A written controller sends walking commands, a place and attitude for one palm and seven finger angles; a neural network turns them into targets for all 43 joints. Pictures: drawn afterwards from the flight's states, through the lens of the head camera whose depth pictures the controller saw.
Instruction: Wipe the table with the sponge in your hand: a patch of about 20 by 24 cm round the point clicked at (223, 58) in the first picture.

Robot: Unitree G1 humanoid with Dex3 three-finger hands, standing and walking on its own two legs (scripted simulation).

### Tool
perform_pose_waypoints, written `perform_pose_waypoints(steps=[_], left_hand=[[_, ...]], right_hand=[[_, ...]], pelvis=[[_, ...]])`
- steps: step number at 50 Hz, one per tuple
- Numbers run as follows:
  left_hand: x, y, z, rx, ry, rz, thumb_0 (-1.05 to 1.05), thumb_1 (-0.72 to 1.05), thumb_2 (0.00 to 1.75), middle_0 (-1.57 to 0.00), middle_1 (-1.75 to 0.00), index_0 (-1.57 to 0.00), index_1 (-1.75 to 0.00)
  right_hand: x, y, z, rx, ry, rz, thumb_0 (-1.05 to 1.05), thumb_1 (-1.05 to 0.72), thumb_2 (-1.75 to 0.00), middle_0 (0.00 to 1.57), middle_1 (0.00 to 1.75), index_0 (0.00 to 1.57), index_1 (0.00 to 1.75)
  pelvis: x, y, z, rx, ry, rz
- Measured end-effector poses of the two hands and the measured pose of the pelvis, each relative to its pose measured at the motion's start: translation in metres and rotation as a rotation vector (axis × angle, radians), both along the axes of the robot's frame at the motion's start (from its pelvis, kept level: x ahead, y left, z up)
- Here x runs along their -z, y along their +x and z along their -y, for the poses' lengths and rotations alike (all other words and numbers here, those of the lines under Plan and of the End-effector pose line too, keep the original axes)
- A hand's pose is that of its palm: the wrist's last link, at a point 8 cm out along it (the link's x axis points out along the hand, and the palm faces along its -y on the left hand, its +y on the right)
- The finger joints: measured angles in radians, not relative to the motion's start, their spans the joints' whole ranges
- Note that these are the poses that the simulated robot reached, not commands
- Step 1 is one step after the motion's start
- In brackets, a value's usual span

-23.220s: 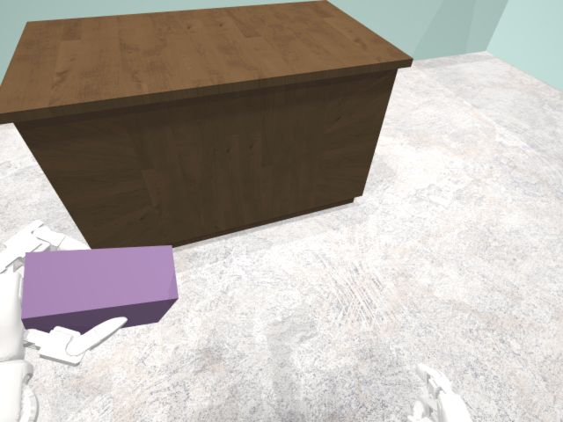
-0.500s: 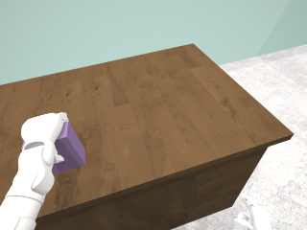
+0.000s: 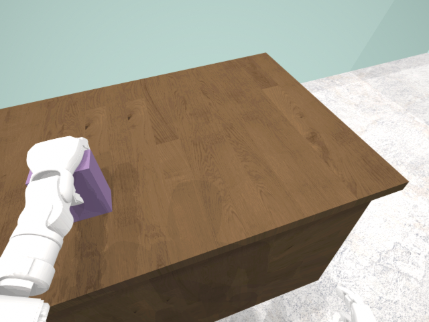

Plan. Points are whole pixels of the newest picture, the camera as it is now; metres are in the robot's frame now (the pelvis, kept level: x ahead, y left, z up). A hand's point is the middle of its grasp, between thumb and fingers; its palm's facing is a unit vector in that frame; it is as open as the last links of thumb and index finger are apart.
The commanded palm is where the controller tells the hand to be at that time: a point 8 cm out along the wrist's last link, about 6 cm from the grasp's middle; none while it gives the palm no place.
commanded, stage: wipe forward along the first lane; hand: left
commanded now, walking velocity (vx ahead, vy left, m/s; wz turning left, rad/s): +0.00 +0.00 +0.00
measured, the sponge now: (79, 195) +0.33 +0.33 +0.05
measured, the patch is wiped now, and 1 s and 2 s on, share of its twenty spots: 0.25 0.45 0.60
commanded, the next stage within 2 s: slide across to the middle lane in 0.40 s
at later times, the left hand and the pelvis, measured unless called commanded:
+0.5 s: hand (72, 157) +0.39 +0.35 +0.10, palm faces -0.11 +0.01 -0.99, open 9.9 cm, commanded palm +0.38 +0.34 +0.13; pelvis +0.01 +0.01 +0.00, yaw -1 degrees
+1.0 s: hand (100, 143) +0.43 +0.30 +0.11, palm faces -0.04 -0.02 -1.00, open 9.9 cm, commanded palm +0.41 +0.28 +0.16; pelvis +0.03 +0.02 +0.00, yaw +0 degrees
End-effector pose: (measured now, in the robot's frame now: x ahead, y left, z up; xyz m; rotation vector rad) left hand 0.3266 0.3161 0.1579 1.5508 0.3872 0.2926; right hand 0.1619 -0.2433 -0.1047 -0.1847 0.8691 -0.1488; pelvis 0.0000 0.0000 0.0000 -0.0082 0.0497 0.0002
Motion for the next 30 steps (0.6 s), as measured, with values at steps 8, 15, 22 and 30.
perform_pose_waypoints(steps=[8,15,22,30], left_hand=[[0.0,0.024,-0.009,0.007,0.015,-0.043,0.0,-0.51,1.06,-0.77,-1.35,-0.78,-1.35],[0.001,0.037,-0.015,0.018,0.013,-0.041,0.01,-0.51,1.07,-0.77,-1.35,-0.78,-1.35],[0.001,0.048,-0.02,0.008,0.014,-0.043,0.01,-0.51,1.07,-0.77,-1.35,-0.78,-1.35],[0.0,0.062,-0.021,0.018,0.029,-0.057,0.01,-0.51,1.07,-0.77,-1.35,-0.78,-1.35]], right_hand=[[0.001,-0.013,0.006,0.032,-0.017,-0.038,0.01,-0.9,-0.9,0.2,0.3,0.2,0.3],[0.006,-0.025,0.011,0.058,-0.027,-0.097,0.01,-0.9,-0.9,0.2,0.3,0.2,0.3],[0.009,-0.029,0.01,0.069,-0.028,-0.133,0.01,-0.9,-0.9,0.2,0.3,0.2,0.3],[0.008,-0.029,0.007,0.081,-0.022,-0.137,0.01,-0.9,-0.9,0.2,0.3,0.2,0.3]], pelvis=[[0.0,0.004,-0.003,0.003,-0.004,-0.024],[-0.001,0.01,-0.007,0.009,-0.005,-0.044],[-0.001,0.014,-0.01,0.008,-0.006,-0.057],[-0.001,0.017,-0.012,0.012,-0.008,-0.071]])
